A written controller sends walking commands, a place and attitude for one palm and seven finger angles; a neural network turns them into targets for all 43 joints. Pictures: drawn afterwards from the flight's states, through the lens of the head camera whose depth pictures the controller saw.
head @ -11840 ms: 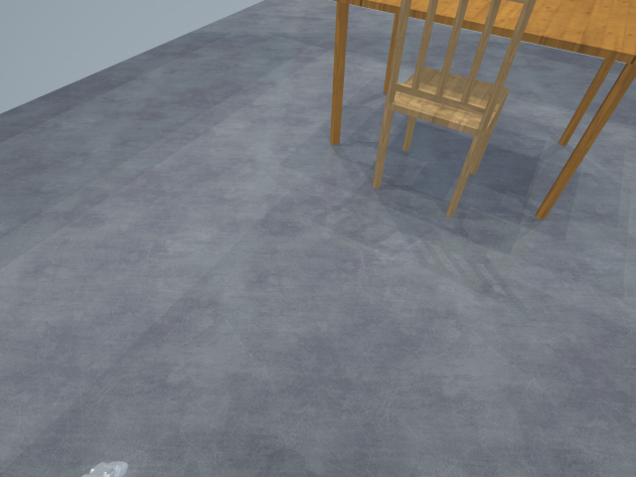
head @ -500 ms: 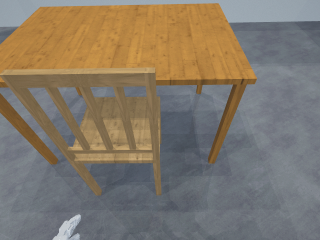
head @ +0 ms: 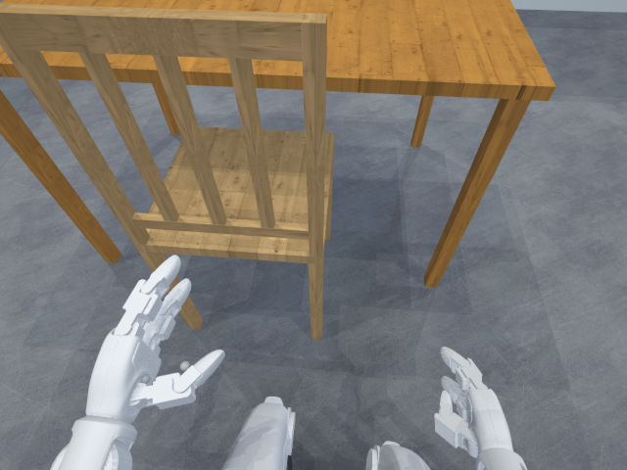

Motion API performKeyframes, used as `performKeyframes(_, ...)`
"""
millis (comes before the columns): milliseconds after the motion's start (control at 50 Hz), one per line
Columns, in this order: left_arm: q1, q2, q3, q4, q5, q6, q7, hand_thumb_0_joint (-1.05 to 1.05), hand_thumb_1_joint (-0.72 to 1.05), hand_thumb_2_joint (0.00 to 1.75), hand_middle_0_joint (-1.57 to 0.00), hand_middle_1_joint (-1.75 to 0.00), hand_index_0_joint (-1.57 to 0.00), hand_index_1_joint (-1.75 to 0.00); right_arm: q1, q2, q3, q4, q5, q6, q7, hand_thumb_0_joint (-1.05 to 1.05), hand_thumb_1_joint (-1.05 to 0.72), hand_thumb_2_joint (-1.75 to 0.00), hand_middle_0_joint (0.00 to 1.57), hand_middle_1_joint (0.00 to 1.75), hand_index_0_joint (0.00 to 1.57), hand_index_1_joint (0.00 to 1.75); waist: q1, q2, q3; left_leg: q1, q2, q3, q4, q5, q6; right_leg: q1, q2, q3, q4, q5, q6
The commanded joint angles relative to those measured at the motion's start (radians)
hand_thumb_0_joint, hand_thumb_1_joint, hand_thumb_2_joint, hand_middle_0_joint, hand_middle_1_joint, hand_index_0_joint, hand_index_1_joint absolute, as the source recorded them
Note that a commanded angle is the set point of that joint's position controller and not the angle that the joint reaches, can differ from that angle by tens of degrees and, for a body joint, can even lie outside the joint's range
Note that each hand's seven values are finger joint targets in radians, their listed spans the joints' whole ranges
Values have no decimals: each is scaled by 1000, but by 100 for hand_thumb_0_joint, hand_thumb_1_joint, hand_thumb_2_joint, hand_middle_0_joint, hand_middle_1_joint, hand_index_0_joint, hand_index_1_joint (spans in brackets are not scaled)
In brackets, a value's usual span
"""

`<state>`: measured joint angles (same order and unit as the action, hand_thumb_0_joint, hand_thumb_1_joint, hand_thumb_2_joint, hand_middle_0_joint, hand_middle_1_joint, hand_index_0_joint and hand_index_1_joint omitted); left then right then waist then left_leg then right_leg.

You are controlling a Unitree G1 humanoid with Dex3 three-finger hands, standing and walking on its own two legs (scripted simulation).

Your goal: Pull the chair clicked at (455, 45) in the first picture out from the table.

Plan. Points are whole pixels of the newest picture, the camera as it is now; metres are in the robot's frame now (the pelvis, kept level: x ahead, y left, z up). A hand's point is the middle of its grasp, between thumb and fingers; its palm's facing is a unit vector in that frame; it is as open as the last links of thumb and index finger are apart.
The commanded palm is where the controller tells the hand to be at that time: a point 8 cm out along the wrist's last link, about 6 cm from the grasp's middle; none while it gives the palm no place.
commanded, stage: raise the hand toward the chair's back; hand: left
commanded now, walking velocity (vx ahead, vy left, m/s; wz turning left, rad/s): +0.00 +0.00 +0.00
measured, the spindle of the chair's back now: (197, 155) +0.55 +0.26 +0.06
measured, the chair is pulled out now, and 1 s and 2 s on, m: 0.00 0.00 0.00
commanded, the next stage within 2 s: aim the fingers beside a spindle in 1.44 s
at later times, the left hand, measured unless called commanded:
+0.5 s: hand (171, 332) +0.25 +0.20 +0.07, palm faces +0.01 -1.00 -0.05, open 15.5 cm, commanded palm +0.22 +0.26 +0.07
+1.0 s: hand (138, 305) +0.27 +0.24 +0.08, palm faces +0.01 -1.00 -0.06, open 16.9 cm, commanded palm +0.25 +0.29 +0.08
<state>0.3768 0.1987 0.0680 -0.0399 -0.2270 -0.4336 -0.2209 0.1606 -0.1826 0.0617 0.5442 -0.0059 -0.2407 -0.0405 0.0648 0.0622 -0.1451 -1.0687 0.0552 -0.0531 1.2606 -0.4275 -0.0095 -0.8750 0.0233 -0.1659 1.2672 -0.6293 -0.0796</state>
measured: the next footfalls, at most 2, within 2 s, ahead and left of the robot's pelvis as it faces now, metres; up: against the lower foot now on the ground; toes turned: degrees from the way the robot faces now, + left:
none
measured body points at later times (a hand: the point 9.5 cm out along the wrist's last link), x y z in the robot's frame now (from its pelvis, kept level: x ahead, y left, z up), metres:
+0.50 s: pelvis +0.02 +0.02 +0.02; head +0.08 +0.02 +0.47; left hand +0.24 +0.25 +0.07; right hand +0.19 -0.23 -0.05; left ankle +0.10 +0.13 -0.62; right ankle +0.01 -0.08 -0.62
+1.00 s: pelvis +0.02 +0.04 +0.03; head +0.08 +0.04 +0.48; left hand +0.26 +0.29 +0.09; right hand +0.20 -0.20 -0.05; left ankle +0.10 +0.13 -0.62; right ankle +0.01 -0.08 -0.62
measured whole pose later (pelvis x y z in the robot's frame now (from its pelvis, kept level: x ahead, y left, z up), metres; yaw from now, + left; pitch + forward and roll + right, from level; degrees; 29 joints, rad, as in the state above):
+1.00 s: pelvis +0.02 +0.04 +0.03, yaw -1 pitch +13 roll -4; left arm 0.27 0.26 0.21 0.09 -0.27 -0.35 -0.27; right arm 0.22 -0.23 0.03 0.59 0.01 -0.23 -0.05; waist 0.00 0.05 -0.13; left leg -0.94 0.04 0.00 1.11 -0.41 0.04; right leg -0.75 0.01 -0.11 1.09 -0.56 -0.02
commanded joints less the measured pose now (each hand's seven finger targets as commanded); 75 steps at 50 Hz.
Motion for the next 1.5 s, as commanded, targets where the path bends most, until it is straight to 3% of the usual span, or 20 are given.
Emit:
performKeyframes(0,-80,109,75,-125,-42,59,-52,0,11,56,-12,-18,-12,-18,-23,-151,-82,-141,19,-68,-32,0,-90,-90,20,30,20,30,-57,-79,-207,217,-40,12,-158,7,53,76,-26,244,-399,22,64)
performKeyframes(40,-44,139,146,-101,-39,96,-21,0,6,54,-12,-17,-12,-17,-46,-141,-87,-136,20,-58,-32,0,-90,-90,20,30,20,30,-25,-112,-220,217,-39,13,-175,43,52,115,-29,241,-393,63,68)
performKeyframes(80,-57,129,152,-157,-41,84,13,0,1,52,-11,-16,-11,-16,-37,-129,-88,-134,15,-55,-27,0,-90,-90,20,30,20,30,-24,-59,-214,246,-40,16,-195,69,49,128,-35,229,-391,122,68)
performKeyframes(140,-65,129,157,-150,-21,38,55,0,-6,49,-10,-15,-10,-15,-33,-127,-97,-118,9,-58,-22,0,-90,-90,20,30,20,30,-31,-87,-176,246,-36,17,-207,84,49,98,-25,204,-371,154,68)
performKeyframes(260,-34,99,112,-122,-19,-47,39,0,-20,43,-9,-13,-9,-13,-2,-156,-113,-102,10,-77,-12,0,-90,-90,20,30,20,30,-62,-53,-170,285,-38,22,-219,84,51,52,-18,173,-353,165,60)
performKeyframes(300,-40,109,112,-138,-24,-54,32,0,-24,41,-9,-12,-9,-12,3,-163,-117,-104,13,-81,-12,0,-90,-90,20,30,20,30,-63,-17,-180,319,-38,22,-233,90,51,47,-14,158,-348,178,55)
performKeyframes(520,-77,129,136,-160,-22,-31,30,0,-50,30,-6,-8,-6,-8,7,-175,-110,-117,11,-57,-12,0,-90,-90,20,30,20,30,-72,6,-215,412,-30,-6,-272,131,48,40,1,98,-323,241,51)
performKeyframes(580,-91,131,134,-154,-22,-13,17,0,-50,30,-6,-8,-6,-8,4,-172,-101,-123,14,-49,-10,0,-90,-90,20,30,20,30,-73,35,-206,437,-28,-14,-289,130,44,41,2,91,-329,238,48)
performKeyframes(640,-112,146,155,-118,-25,3,1,0,-50,30,-6,-8,-6,-8,3,-175,-97,-124,13,-38,-16,0,-90,-90,20,30,20,30,-76,-25,-195,423,-26,-21,-291,126,48,40,7,88,-334,238,51)
performKeyframes(780,-175,165,178,-128,-45,3,-29,0,-50,30,-6,-8,-6,-8,8,-177,-87,-123,16,-45,-18,0,-90,-90,20,30,20,30,-73,34,-214,467,-26,-34,-312,123,41,50,5,84,-343,225,47)
performKeyframes(840,-169,187,209,-81,-46,13,-36,0,-50,30,-6,-8,-6,-8,7,-183,-90,-113,17,-44,-19,0,-90,-90,20,30,20,30,-69,-2,-208,454,-23,-39,-320,116,41,49,8,83,-348,217,50)
performKeyframes(900,-198,188,207,-82,-57,14,-49,0,-50,30,-6,-8,-6,-8,10,-188,-87,-112,20,-48,-19,0,-90,-90,20,30,20,30,-73,30,-193,462,-25,-35,-331,103,39,57,6,86,-361,211,48)
performKeyframes(940,-183,206,230,-58,-59,17,-51,0,-50,30,-6,-8,-6,-8,10,-191,-92,-106,21,-49,-21,0,-90,-90,20,30,20,30,-68,-8,-207,455,-26,-30,-326,116,43,71,8,90,-368,219,50)
performKeyframes(960,-180,178,209,-66,-67,14,-55,0,-50,30,-6,-8,-6,-8,14,-188,-90,-110,22,-52,-18,0,-90,-90,20,30,20,30,-71,5,-205,462,-28,-31,-332,121,41,77,7,86,-368,223,49)
performKeyframes(1160,-174,202,227,-91,-59,-14,-30,0,-50,30,-6,-8,-6,-8,19,-195,-101,-105,18,-59,-8,0,-90,-90,20,30,20,30,-70,36,-214,469,-27,-25,-331,132,40,76,3,91,-364,230,49)
performKeyframes(1300,-177,189,215,-75,-63,-22,-34,0,-50,30,-6,-8,-6,-8,15,-195,-101,-102,20,-56,-4,0,-90,-90,20,30,20,30,-76,33,-202,458,-27,-23,-325,123,39,67,5,94,-364,227,51)
performKeyframes(1340,-168,194,221,-44,-59,-13,-37,0,-50,30,-6,-8,-6,-8,12,-198,-101,-102,21,-50,-7,0,-90,-90,20,30,20,30,-77,-7,-191,441,-25,-24,-325,111,42,64,8,95,-366,219,53)
performKeyframes(1360,-177,181,203,-65,-61,-13,-41,0,-50,30,-6,-8,-6,-8,11,-196,-98,-108,23,-52,-7,0,-90,-90,20,30,20,30,-79,25,-191,449,-27,-21,-326,107,41,65,5,97,-369,216,52)
performKeyframes(1420,-186,188,210,-67,-66,-11,-43,0,-50,30,-6,-8,-6,-8,10,-194,-96,-109,24,-51,-10,0,-90,-90,20,30,20,30,-82,0,-180,443,-27,-23,-330,84,42,66,6,97,-378,201,53)
performKeyframes(1480,-192,194,214,-81,-63,-15,-39,0,-50,30,-6,-8,-6,-8,8,-190,-93,-109,23,-51,-10,0,-90,-90,20,30,20,30,-77,27,-196,454,-28,-25,-330,88,41,71,5,97,-373,202,51)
